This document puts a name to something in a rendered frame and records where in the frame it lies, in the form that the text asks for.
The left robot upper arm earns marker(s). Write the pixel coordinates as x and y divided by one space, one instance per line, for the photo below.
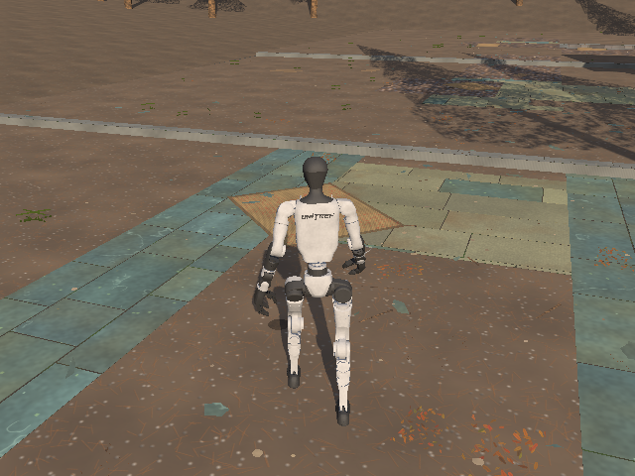
284 211

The robot right hand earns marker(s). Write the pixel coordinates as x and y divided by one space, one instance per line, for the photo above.
351 262

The robot right forearm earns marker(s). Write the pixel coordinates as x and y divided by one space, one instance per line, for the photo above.
359 255

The right robot upper arm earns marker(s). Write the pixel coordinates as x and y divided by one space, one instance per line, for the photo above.
347 208

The robot left forearm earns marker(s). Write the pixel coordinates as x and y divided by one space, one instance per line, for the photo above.
268 271

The robot left hand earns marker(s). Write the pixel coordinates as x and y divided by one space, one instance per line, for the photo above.
259 300

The robot head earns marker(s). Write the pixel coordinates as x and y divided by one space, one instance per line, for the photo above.
315 170

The robot right shin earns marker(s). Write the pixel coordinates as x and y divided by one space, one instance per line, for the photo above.
343 377

